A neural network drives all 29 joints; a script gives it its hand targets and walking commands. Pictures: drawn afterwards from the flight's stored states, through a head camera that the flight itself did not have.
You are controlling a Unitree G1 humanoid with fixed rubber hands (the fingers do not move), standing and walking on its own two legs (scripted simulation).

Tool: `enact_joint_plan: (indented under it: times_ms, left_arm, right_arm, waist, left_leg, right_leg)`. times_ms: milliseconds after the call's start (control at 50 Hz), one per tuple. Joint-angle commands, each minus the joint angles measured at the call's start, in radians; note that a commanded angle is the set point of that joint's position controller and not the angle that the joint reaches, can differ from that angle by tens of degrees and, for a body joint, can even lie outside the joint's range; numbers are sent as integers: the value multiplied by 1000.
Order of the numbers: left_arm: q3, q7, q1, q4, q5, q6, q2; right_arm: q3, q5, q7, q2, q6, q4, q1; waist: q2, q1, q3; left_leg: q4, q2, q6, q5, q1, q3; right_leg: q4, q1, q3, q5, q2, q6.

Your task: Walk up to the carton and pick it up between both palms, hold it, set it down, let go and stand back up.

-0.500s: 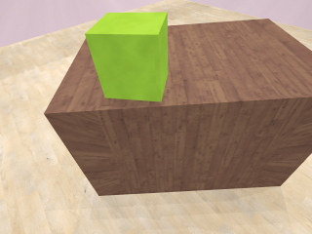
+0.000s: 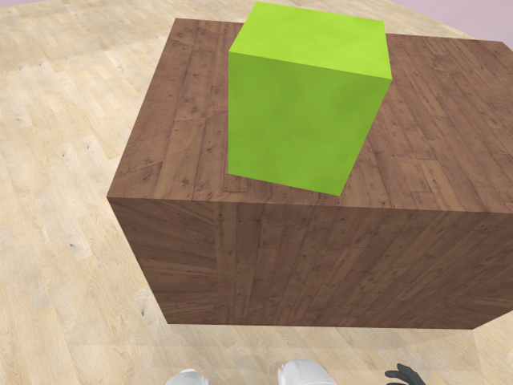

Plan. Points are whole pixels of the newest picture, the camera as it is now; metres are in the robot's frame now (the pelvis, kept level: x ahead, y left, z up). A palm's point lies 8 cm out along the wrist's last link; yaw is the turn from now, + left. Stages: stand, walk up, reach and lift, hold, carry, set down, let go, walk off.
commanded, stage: walk up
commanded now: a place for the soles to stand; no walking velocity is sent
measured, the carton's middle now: (300, 102) +0.57 -0.08 +0.14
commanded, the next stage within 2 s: none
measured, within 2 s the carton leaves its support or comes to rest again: neither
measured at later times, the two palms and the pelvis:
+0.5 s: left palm (99, 365) +0.18 +0.24 -0.07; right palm out of the picture +0.09 -0.26 -0.07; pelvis +0.01 +0.00 +0.02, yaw -6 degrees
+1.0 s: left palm out of the picture +0.13 +0.23 -0.08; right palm out of the picture +0.05 -0.30 -0.08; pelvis +0.03 -0.03 +0.03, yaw -7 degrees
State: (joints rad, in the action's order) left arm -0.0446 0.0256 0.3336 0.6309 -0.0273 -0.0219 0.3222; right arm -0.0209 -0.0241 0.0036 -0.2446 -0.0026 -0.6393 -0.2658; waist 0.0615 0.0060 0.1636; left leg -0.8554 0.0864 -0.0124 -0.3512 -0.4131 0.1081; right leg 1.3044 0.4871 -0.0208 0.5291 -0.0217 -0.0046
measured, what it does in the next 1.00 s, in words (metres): steps on the spot: right foot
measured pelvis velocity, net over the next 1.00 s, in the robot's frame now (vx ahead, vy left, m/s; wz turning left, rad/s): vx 0.03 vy -0.03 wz -0.12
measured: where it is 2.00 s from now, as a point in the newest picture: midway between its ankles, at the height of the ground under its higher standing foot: outside the picture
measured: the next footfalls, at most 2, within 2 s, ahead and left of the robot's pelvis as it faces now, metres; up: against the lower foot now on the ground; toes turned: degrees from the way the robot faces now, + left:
right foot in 0.18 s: +0.12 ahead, -0.16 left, +0.00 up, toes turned -2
left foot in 1.36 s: +0.20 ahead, +0.04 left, +0.00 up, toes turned -10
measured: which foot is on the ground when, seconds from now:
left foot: down 0.00-1.00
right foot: up 0.00-0.16, down 0.18-1.00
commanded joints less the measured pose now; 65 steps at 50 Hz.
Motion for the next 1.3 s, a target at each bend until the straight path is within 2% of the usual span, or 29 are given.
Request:
enact_joint_plan:
  times_ms: [0, 60, 100, 140, 160, 180, 200, 220, 240, 300, 340, 380, 400, 480, 600, 800, 820, 840, 860, 880, 960, 1000, 1020, 1040, 1060, 1080, 1140, 1200, 1280]
  left_arm:
    - [-22, -2, 95, -72, -2, 3, 66]
    - [-20, -14, 26, -89, -8, -1, 62]
    - [-19, -26, -15, -100, -8, 0, 49]
    - [-28, -36, 26, -86, -3, 11, 52]
    - [-38, -41, 42, -74, -4, 18, 77]
    - [-59, -38, 21, -77, -12, 23, 140]
    - [-75, -34, -37, -88, 0, 20, 204]
    - [-76, -29, -56, -86, 32, 16, 216]
    - [-63, -27, -98, -95, 36, 15, 178]
    - [-32, -17, -168, -107, 11, 7, 129]
    - [-16, -28, -213, -105, 16, 0, 103]
    - [2, -43, -166, -103, 28, -5, 36]
    - [-5, -43, -149, -84, 28, -10, 54]
    - [-21, -57, -179, -54, 30, 10, 103]
    - [-24, -58, -145, -30, 26, 17, 101]
    - [-16, -61, -126, -16, 23, 21, 88]
    - [-36, -82, -45, -14, -18, 15, 97]
    - [-38, -90, -65, -30, -22, 8, 83]
    - [-32, -99, -87, -52, -21, 6, 55]
    - [-28, -105, -90, -63, -24, 5, 40]
    - [-48, -106, -38, -86, -17, 19, 39]
    - [-61, -106, 91, -57, -12, 40, 36]
    - [-77, -97, 184, -21, -14, 50, 76]
    - [-90, -72, 208, -16, -26, 60, 162]
    - [-104, -50, 197, -23, -19, 47, 236]
    - [-96, -35, 179, -16, -11, 43, 208]
    - [-63, -14, 117, -32, -24, 44, 156]
    - [-36, -11, 52, -38, -24, 47, 115]
    - [-15, -11, -14, -54, -9, 34, 123]
  right_arm:
    - [-48, -8, 20, -218, -31, 109, 28]
    - [-45, -17, 32, -224, -31, 105, -32]
    - [-52, -16, 35, -245, -21, 116, -35]
    - [-43, -3, 34, -252, -7, 131, 23]
    - [-35, 3, 30, -242, -2, 138, 33]
    - [-17, 13, 23, -186, -3, 150, -7]
    - [0, 36, 25, -131, 3, 154, -47]
    - [-9, 37, 38, -166, 27, 145, 0]
    - [-19, 33, 40, -180, 40, 140, 27]
    - [-24, 40, 31, -168, 8, 103, -52]
    - [-21, 29, 28, -170, -26, 86, -125]
    - [-40, 14, 29, -249, -39, 114, -19]
    - [-46, 21, 23, -254, -28, 118, 48]
    - [-29, 27, 3, -184, -21, 126, 17]
    - [-42, 21, -4, -176, -22, 112, -32]
    - [-44, 12, 5, -175, -33, 107, -83]
    - [-78, -23, 14, -186, -38, 87, -190]
    - [-93, -34, 21, -229, -37, 71, -222]
    - [-107, -38, 30, -274, -35, 47, -239]
    - [-108, -40, 41, -281, -34, 39, -209]
    - [-96, -44, 50, -249, -45, 23, -129]
    - [-80, -28, 32, -220, -37, 34, -25]
    - [-61, -26, 24, -160, -29, 38, -47]
    - [-18, -8, 9, -52, -24, 61, -95]
    - [-37, 3, 19, -81, -8, 82, -94]
    - [-51, -6, 23, -141, 6, 76, -90]
    - [-53, -6, 28, -131, -3, 53, -140]
    - [-50, -12, 25, -113, -11, 67, -133]
    - [-40, -5, 18, -80, -16, 66, -133]
  waist:
    - [-251, -4, -116]
    - [-250, 23, -163]
    - [-274, 25, -192]
    - [-206, -33, -234]
    - [-161, -56, -255]
    - [5, -46, -303]
    - [157, -28, -318]
    - [128, -62, -321]
    - [118, -54, -245]
    - [93, -5, -211]
    - [45, 41, -271]
    - [-108, -19, -237]
    - [-104, -42, -179]
    - [-102, -23, -125]
    - [-112, -16, -89]
    - [-45, -3, -136]
    - [-33, 8, -215]
    - [-83, 29, -135]
    - [-174, 42, -81]
    - [-205, 40, -28]
    - [-201, 3, -40]
    - [-190, -81, -56]
    - [-67, -118, -88]
    - [171, -108, -97]
    - [146, -115, -69]
    - [46, -93, -32]
    - [33, -69, -19]
    - [18, -43, -56]
    - [46, -2, -126]
  left_leg:
    - [441, 315, -261, 326, 56, -386]
    - [358, 316, -247, 625, 186, -319]
    - [314, 310, -225, 667, 192, -282]
    - [224, 271, -166, 584, 113, -198]
    - [155, 229, -113, 472, 44, -141]
    - [18, 147, -39, 305, -62, -47]
    - [-111, 3, 32, -108, -107, 22]
    - [-184, -17, 31, -370, -26, -60]
    - [-206, -1, 27, -343, -29, -95]
    - [52, -11, 13, -143, 0, -79]
    - [336, 2, -6, 130, 171, -101]
    - [449, 178, -81, 131, 113, -395]
    - [438, 191, -118, 84, -11, -377]
    - [441, 54, -33, -112, -19, -220]
    - [437, 22, -31, -176, 28, -197]
    - [401, 16, -31, -39, 115, -180]
    - [417, 36, -81, -345, 202, -244]
    - [497, 112, -133, -496, 238, -377]
    - [610, 242, -208, -588, 259, -545]
    - [644, 324, -255, -529, 246, -609]
    - [596, 299, -219, -358, 179, -468]
    - [455, 167, -132, -292, -74, -245]
    - [278, 68, -83, -294, -196, -127]
    - [-38, -62, 5, -238, -323, 14]
    - [-174, -87, 14, -320, -289, -89]
    - [-265, -57, 10, -276, -276, -167]
    - [-312, -36, 3, -176, -253, -211]
    - [-178, -30, 22, -153, -131, -211]
    - [159, -53, 11, 46, 116, -110]
  right_leg:
    - [-137, 0, -70, -3, -52, -10]
    - [-305, 1, -28, -26, -34, -7]
    - [-418, -67, -2, -73, -30, 7]
    - [-646, -247, 31, -276, 3, 37]
    - [-747, -347, 1, -430, 4, 61]
    - [-787, -455, -182, -554, -106, 112]
    - [-846, -405, -431, -576, -270, 237]
    - [-897, -233, -494, -379, -329, 343]
    - [-925, -150, -480, -230, -314, 350]
    - [-816, -205, -273, -529, -208, 243]
    - [-693, -162, -196, -532, -148, 152]
    - [-571, -139, -62, -391, -35, 49]
    - [-630, -228, -42, -269, -26, 40]
    - [-773, -225, -140, -254, -67, 77]
    - [-872, -144, -158, -71, -77, 71]
    - [-905, -141, -143, -135, -90, 74]
    - [-832, -99, -104, 156, -43, 81]
    - [-737, 61, -58, 183, -5, 52]
    - [-568, 150, 38, 39, 28, 23]
    - [-471, 189, 27, -73, -15, 18]
    - [-524, 85, -25, -89, -75, 11]
    - [-727, -290, 28, -224, -20, 34]
    - [-793, -470, 13, -208, 16, 42]
    - [-987, -496, -382, -1, -195, 102]
    - [-1097, -352, -618, 169, -364, 204]
    - [-1094, -314, -652, 136, -400, 258]
    - [-984, -307, -397, -327, -365, 276]
    - [-937, -264, -258, -600, -355, 275]
    - [-770, -210, -53, -907, -272, 183]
